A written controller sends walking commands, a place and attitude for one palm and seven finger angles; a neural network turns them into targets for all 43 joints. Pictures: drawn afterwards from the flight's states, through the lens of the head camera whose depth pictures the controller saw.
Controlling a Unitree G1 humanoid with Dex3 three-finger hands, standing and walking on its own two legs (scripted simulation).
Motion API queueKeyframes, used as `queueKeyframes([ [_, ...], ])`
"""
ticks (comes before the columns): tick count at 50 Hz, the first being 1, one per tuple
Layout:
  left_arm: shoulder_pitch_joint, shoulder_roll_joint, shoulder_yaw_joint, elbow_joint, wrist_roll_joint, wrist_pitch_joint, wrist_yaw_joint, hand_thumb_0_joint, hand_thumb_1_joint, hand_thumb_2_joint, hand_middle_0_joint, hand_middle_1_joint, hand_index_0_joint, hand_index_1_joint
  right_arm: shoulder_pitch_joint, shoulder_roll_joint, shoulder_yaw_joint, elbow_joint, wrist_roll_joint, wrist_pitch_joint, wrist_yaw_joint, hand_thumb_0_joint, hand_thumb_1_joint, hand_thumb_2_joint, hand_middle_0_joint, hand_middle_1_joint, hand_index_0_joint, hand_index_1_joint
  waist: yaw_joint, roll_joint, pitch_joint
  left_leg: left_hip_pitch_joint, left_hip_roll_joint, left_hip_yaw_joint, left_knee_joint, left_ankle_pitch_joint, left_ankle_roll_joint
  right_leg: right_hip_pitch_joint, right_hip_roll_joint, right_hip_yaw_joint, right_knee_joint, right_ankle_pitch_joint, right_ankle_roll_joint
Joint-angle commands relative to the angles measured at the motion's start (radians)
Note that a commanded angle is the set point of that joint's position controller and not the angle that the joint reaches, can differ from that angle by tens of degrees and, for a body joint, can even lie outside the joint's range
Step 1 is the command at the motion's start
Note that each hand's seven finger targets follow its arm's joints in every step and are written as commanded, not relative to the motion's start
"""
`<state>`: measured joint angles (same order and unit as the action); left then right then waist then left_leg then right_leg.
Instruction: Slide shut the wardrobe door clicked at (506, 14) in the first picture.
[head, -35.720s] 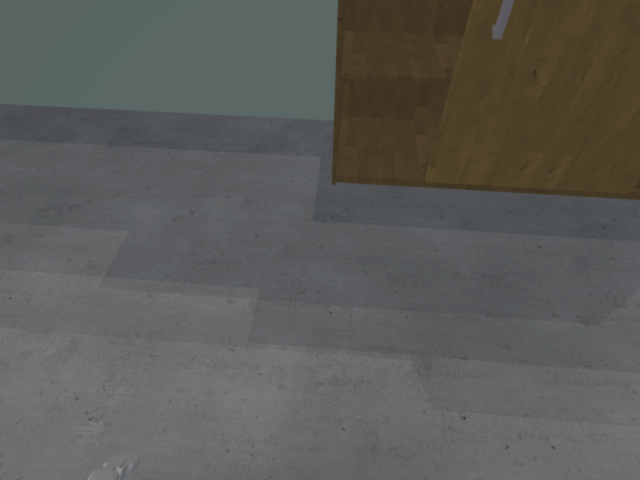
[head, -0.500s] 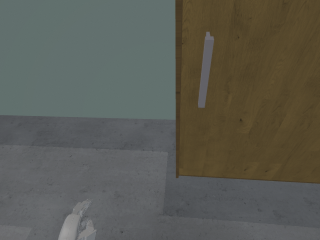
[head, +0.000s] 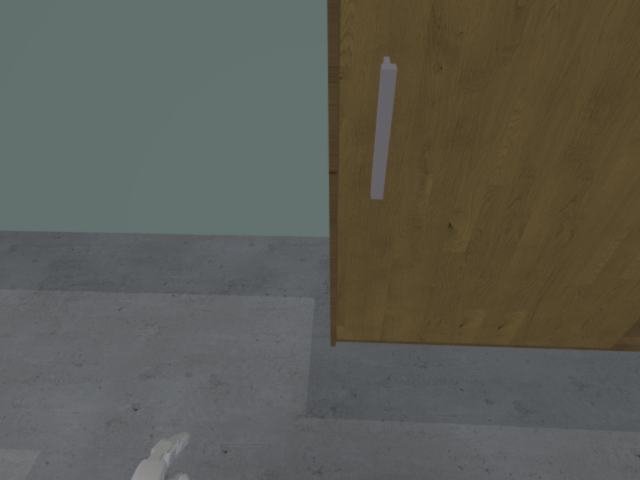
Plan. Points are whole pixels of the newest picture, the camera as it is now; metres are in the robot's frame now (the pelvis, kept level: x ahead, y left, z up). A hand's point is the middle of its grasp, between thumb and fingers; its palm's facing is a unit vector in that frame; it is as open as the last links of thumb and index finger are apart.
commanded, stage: stop stepping back and stand still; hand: right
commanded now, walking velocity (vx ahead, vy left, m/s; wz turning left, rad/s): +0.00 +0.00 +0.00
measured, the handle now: (381, 133) +0.71 -0.09 +0.10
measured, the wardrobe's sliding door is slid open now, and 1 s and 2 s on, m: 0.00 0.00 0.00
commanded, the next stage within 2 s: let the arm hang, fingers relaxed in 0.26 s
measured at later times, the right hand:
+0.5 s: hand (585, 432) +0.20 -0.30 +0.00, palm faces +0.27 +0.86 -0.43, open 7.4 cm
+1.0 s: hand out of the picture -0.04 -0.21 -0.16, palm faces +0.13 +0.97 -0.21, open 7.3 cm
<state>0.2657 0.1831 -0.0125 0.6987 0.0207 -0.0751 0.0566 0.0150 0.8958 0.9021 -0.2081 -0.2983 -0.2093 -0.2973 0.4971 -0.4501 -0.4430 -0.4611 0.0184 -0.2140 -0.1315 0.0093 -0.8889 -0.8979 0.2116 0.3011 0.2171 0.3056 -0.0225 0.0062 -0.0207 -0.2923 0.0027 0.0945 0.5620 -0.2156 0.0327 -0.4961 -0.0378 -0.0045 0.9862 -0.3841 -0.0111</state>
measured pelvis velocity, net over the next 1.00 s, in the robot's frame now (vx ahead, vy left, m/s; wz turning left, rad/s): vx -0.02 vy -0.02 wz -0.10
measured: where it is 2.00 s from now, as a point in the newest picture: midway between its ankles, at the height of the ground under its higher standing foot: outside the picture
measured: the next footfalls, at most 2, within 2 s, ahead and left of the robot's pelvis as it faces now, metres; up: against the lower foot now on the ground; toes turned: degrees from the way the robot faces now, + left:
right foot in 0.82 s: +0.00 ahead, -0.11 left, +0.00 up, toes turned -5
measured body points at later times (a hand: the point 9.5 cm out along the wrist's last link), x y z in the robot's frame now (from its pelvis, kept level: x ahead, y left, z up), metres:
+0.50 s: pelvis +0.00 -0.02 -0.01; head -0.01 +0.00 +0.44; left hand +0.15 +0.22 -0.13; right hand +0.18 -0.34 +0.02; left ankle +0.04 +0.10 -0.72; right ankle +0.02 -0.12 -0.73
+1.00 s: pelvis -0.02 -0.02 +0.02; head -0.01 -0.03 +0.47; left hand -0.02 +0.20 -0.14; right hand -0.05 -0.26 -0.14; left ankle +0.03 +0.08 -0.73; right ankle -0.04 -0.11 -0.73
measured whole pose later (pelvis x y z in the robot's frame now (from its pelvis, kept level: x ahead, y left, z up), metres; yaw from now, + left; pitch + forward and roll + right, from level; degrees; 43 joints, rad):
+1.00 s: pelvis -0.02 -0.02 +0.02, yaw -6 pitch +0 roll +1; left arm 0.32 0.15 0.00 1.07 0.03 0.02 0.04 0.01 0.90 0.90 -0.20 -0.30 -0.20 -0.30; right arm 0.27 -0.19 -0.02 1.09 -0.01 0.03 -0.02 0.00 -0.93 -0.90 0.20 0.30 0.20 0.30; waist -0.01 0.00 0.03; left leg -0.25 -0.03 0.01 0.39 -0.14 0.02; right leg -0.19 0.04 0.00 0.45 -0.25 -0.05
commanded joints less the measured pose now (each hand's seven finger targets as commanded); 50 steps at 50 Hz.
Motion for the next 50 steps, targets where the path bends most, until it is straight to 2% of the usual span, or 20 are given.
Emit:
queueKeyframes([
  [1,-0.119,0.123,0.048,-0.179,-0.008,-0.077,0.038,0.0,0.9,0.9,-0.2,-0.3,-0.2,-0.3,-0.132,-0.083,-0.019,-0.144,0.011,-0.02,-0.018,0.0,-0.9,-0.9,0.2,0.3,0.2,0.3,0.05,0.096,0.011,-0.331,0.218,-0.201,-0.249,-0.562,0.099,0.355,-0.031,-0.034,-0.285,0.006,-0.023],
  [3,-0.117,0.149,0.04,-0.178,-0.003,-0.096,0.045,0.0,0.9,0.9,-0.2,-0.3,-0.2,-0.3,-0.194,-0.072,0.009,-0.234,0.011,-0.035,-0.021,0.0,-0.9,-0.9,0.2,0.3,0.2,0.3,0.058,-0.187,0.032,-0.282,0.099,-0.11,-0.003,-0.452,0.042,0.338,-0.048,0.069,-0.556,-0.122,-0.039],
  [4,-0.122,0.17,0.045,-0.196,-0.005,-0.108,0.047,0.0,0.9,0.9,-0.2,-0.3,-0.2,-0.3,-0.238,-0.072,0.014,-0.309,0.009,-0.051,-0.025,0.0,-0.9,-0.9,0.2,0.3,0.2,0.3,0.054,-0.376,0.044,-0.296,0.012,-0.049,0.214,-0.342,-0.011,0.315,-0.195,0.332,-0.735,-0.241,-0.094],
  [5,-0.118,0.155,0.039,-0.203,-0.003,-0.121,0.038,0.0,0.9,0.9,-0.2,-0.3,-0.2,-0.3,-0.277,-0.115,-0.023,-0.35,-0.009,-0.07,-0.039,0.0,-0.9,-0.9,0.2,0.3,0.2,0.3,0.048,-0.381,0.068,-0.262,-0.024,-0.07,0.383,-0.302,-0.027,0.228,-0.295,0.498,-0.836,-0.203,-0.165],
  [6,-0.113,0.14,0.046,-0.192,-0.001,-0.132,0.03,0.0,0.9,0.9,-0.2,-0.3,-0.2,-0.3,-0.254,-0.153,-0.063,-0.309,-0.018,-0.077,-0.042,0.0,-0.9,-0.9,0.2,0.3,0.2,0.3,0.032,-0.205,0.058,-0.215,0.001,-0.105,0.409,-0.247,-0.032,0.206,-0.277,0.441,-0.812,-0.075,-0.173],
  [11,-0.13,0.129,0.041,-0.21,-0.011,-0.124,0.002,0.0,0.9,0.9,-0.2,-0.3,-0.2,-0.3,-0.021,-0.155,-0.116,-0.289,-0.019,-0.064,-0.043,0.0,-0.9,-0.9,0.2,0.3,0.2,0.3,0.007,-0.234,-0.002,0.195,0.01,-0.059,-0.048,-0.106,-0.03,-0.003,-0.13,0.121,-0.632,-0.107,-0.076],
  [13,-0.127,0.119,0.052,-0.229,-0.008,-0.099,-0.006,0.0,0.9,0.9,-0.2,-0.3,-0.2,-0.3,0.014,-0.167,-0.132,-0.227,-0.009,-0.064,-0.033,0.0,-0.9,-0.9,0.2,0.3,0.2,0.3,0.018,0.032,0.023,0.107,0.163,-0.356,-0.286,-0.237,0.064,-0.026,0.018,0.0,-0.315,-0.064,-0.006],
  [14,-0.123,0.126,0.055,-0.228,-0.011,-0.091,-0.007,0.0,0.9,0.9,-0.2,-0.3,-0.2,-0.3,0.03,-0.158,-0.134,-0.194,0.005,-0.052,-0.03,0.0,-0.9,-0.9,0.2,0.3,0.2,0.3,0.018,0.139,0.033,0.036,0.301,-0.527,-0.38,-0.241,0.12,-0.022,0.039,-0.005,-0.151,-0.015,0.008],
  [17,-0.084,0.127,0.056,-0.204,-0.02,-0.094,-0.002,0.0,0.9,0.9,-0.2,-0.3,-0.2,-0.3,-0.028,-0.126,-0.119,-0.164,0.016,-0.053,-0.025,0.0,-0.9,-0.9,0.2,0.3,0.2,0.3,0.032,0.098,-0.028,-0.019,0.266,-0.39,-0.314,-0.219,0.125,0.106,-0.007,0.025,-0.169,0.022,0.002],
  [18,-0.092,0.294,0.1,0.041,-0.014,-0.098,-0.092,0.0,0.9,0.9,-0.2,-0.3,-0.2,-0.3,-0.138,0.032,0.265,0.547,-0.079,0.125,0.098,0.0,-0.9,-0.9,0.2,0.3,0.2,0.3,0.091,0.009,-0.016,-0.016,0.302,-0.192,-0.06,0.27,0.114,-0.005,-0.064,0.055,-0.134,0.017,-0.005],
  [20,0.002,0.175,0.08,0.025,-0.027,-0.015,-0.073,0.0,0.9,0.9,-0.2,-0.3,-0.2,-0.3,-0.119,0.088,0.286,0.575,-0.063,0.211,0.126,0.0,-0.9,-0.9,0.2,0.3,0.2,0.3,0.092,0.028,-0.064,-0.097,0.175,-0.12,0.008,0.113,0.044,0.206,-0.015,0.033,-0.309,0.224,0.012],
  [23,-0.067,0.251,0.068,-0.006,0.014,0.019,-0.056,0.0,0.9,0.9,-0.2,-0.3,-0.2,-0.3,-0.143,0.14,0.34,0.683,-0.044,0.235,0.126,0.0,-0.9,-0.9,0.2,0.3,0.2,0.3,0.043,-0.044,-0.023,-0.159,0.007,-0.081,0.298,-0.288,-0.046,0.09,-0.26,0.377,-0.551,0.403,-0.164],
  [25,-0.043,0.257,0.059,-0.003,0.04,0.011,-0.039,0.0,0.9,0.9,-0.2,-0.3,-0.2,-0.3,-0.241,0.128,0.345,0.759,-0.043,0.229,0.13,0.0,-0.9,-0.9,0.2,0.3,0.2,0.3,0.055,0.048,-0.019,-0.185,0.011,-0.146,0.395,-0.299,-0.04,0.137,-0.275,0.453,-0.597,0.653,-0.223],
  [27,-0.045,0.26,0.054,0.03,0.04,0.022,-0.031,0.0,0.9,0.9,-0.2,-0.3,-0.2,-0.3,-0.247,0.108,0.349,0.898,-0.039,0.221,0.119,0.0,-0.9,-0.9,0.2,0.3,0.2,0.3,0.032,0.001,-0.07,-0.143,0.018,-0.164,0.326,-0.244,-0.046,0.25,-0.26,0.354,-0.53,0.951,-0.222],
  [29,-0.121,0.235,0.045,0.045,0.02,0.038,-0.033,0.0,0.9,0.9,-0.2,-0.3,-0.2,-0.3,-0.171,0.09,0.362,1.037,-0.036,0.217,0.118,0.0,-0.9,-0.9,0.2,0.3,0.2,0.3,-0.024,-0.085,-0.093,0.072,0.035,-0.167,0.055,-0.04,-0.039,0.18,-0.163,0.202,-0.476,0.727,-0.135],
  [31,-0.079,0.127,0.032,0.077,-0.006,0.056,-0.039,0.0,0.9,0.9,-0.2,-0.3,-0.2,-0.3,-0.147,0.052,0.376,1.15,-0.041,0.203,0.116,0.0,-0.9,-0.9,0.2,0.3,0.2,0.3,0.008,0.066,-0.085,0.137,0.189,-0.401,-0.157,0.245,0.008,0.098,0.037,0.031,-0.361,0.172,-0.015],
  [32,-0.034,0.112,0.034,0.102,-0.01,0.076,-0.041,0.0,0.9,0.9,-0.2,-0.3,-0.2,-0.3,-0.194,0.037,0.386,1.186,-0.04,0.201,0.118,0.0,-0.9,-0.9,0.2,0.3,0.2,0.3,0.04,0.088,-0.051,0.039,0.272,-0.488,-0.266,0.085,0.062,0.139,0.069,0.004,-0.298,-0.047,0.0],
  [37,0.052,0.074,0.051,0.209,0.003,0.103,-0.036,0.0,0.9,0.9,-0.2,-0.3,-0.2,-0.3,-0.266,0.115,0.377,1.303,-0.04,0.202,0.107,0.0,-0.9,-0.9,0.2,0.3,0.2,0.3,0.067,-0.041,-0.018,0.004,0.21,-0.399,-0.315,-0.063,0.135,0.223,0.037,0.029,-0.275,0.012,-0.022],
  [42,0.077,0.095,0.041,0.269,0.011,0.085,-0.019,0.0,0.9,0.9,-0.2,-0.3,-0.2,-0.3,-0.228,0.176,0.396,1.408,-0.029,0.214,0.108,0.0,-0.9,-0.9,0.2,0.3,0.2,0.3,0.027,-0.041,0.047,0.031,0.049,-0.225,-0.255,-0.059,0.02,0.237,-0.076,0.156,-0.633,0.106,-0.07],
  [50,0.076,0.086,0.029,0.338,0.0,0.067,-0.011,0.0,0.9,0.9,-0.2,-0.3,-0.2,-0.3,-0.219,0.174,0.409,1.532,-0.028,0.216,0.108,0.0,-0.9,-0.9,0.2,0.3,0.2,0.3,0.016,-0.028,0.05,0.15,0.058,-0.173,-0.217,0.064,0.009,0.208,-0.081,0.148,-0.712,0.14,-0.057],
])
